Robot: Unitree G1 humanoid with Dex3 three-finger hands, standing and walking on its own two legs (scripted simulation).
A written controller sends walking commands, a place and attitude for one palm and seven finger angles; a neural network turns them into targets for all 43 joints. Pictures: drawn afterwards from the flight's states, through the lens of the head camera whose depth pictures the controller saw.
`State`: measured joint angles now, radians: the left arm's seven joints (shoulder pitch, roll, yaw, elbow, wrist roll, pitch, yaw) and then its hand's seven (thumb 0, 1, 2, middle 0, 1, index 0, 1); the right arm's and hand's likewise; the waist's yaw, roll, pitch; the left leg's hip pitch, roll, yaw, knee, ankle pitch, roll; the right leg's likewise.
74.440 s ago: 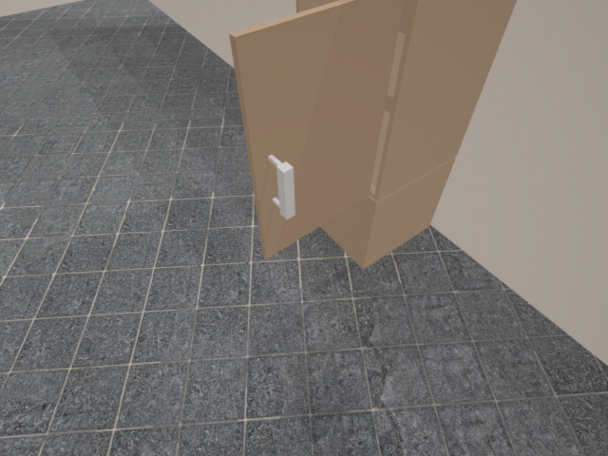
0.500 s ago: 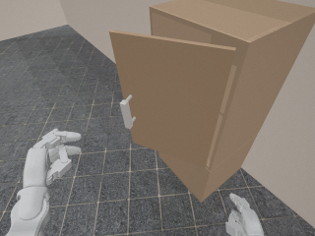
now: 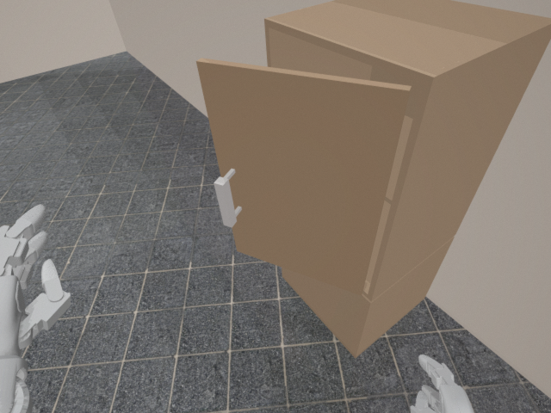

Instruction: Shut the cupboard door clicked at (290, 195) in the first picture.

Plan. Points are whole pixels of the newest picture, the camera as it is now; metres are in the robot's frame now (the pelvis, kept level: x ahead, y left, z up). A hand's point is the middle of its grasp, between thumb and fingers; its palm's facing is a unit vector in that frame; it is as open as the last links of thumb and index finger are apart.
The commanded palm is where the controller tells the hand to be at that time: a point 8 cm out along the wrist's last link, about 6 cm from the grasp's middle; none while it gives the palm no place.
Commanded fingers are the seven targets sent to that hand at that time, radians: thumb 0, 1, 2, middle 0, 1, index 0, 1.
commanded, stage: draw the hand back to the body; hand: left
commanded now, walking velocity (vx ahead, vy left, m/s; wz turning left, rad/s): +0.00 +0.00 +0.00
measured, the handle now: (230, 197) +0.62 +0.21 -0.08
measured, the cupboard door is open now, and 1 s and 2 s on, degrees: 29 29 29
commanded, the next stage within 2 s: step back with the hand held close in 0.10 s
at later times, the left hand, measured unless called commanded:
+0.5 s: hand (59, 289) +0.20 +0.28 +0.15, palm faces +0.38 -0.78 -0.49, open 7.4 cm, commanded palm +0.14 +0.32 +0.17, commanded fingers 0.00 0.90 0.90 -0.20 -0.30 -0.20 -0.30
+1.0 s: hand (10, 347) +0.13 +0.29 +0.16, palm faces +0.48 -0.77 -0.43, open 7.4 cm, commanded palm +0.07 +0.32 +0.17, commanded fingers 0.00 0.90 0.90 -0.20 -0.30 -0.20 -0.30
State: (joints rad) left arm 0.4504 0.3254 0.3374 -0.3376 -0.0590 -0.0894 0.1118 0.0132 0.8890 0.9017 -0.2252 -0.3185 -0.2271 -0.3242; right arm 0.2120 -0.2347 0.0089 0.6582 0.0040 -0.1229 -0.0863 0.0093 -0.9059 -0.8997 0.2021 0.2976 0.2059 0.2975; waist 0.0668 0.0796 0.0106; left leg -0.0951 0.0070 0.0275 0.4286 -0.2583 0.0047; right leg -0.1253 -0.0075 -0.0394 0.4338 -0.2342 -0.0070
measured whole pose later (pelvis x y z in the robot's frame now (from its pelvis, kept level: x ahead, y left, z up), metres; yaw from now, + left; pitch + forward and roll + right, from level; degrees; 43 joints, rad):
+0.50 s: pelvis -0.01 +0.02 +0.00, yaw -1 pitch +1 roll +0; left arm 0.53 0.39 0.39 -0.40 -0.06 -0.17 0.12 0.01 0.89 0.90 -0.21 -0.30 -0.21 -0.30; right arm 0.19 -0.26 -0.02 0.60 0.01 -0.04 -0.09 0.01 -0.91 -0.90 0.20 0.30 0.21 0.30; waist 0.00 0.06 0.00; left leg -0.24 -0.01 0.06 0.50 -0.27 0.04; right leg -0.27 -0.02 -0.01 0.47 -0.22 0.02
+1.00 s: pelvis -0.08 +0.02 -0.02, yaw -1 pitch -1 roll -1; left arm 0.49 0.38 0.44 -0.46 -0.02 -0.24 0.16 0.01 0.88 0.90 -0.21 -0.30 -0.21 -0.30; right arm 0.25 -0.23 0.02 0.59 0.00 -0.09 -0.08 0.01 -0.90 -0.90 0.20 0.30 0.21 0.30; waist 0.00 0.01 0.00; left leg -0.42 0.01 0.05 0.70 -0.31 0.04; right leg -0.42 -0.02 -0.02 0.63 -0.20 0.02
